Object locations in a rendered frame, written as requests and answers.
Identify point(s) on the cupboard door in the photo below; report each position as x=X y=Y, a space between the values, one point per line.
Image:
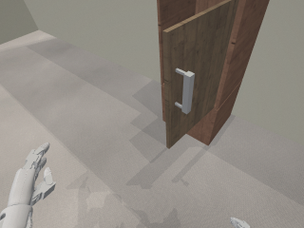
x=197 y=44

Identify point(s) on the left robot forearm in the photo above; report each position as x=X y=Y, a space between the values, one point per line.
x=17 y=216

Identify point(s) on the robot left hand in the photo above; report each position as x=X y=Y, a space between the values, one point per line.
x=22 y=188

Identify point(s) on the handle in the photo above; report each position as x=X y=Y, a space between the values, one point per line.
x=187 y=90

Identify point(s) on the robot right hand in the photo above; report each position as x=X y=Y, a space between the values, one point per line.
x=239 y=223

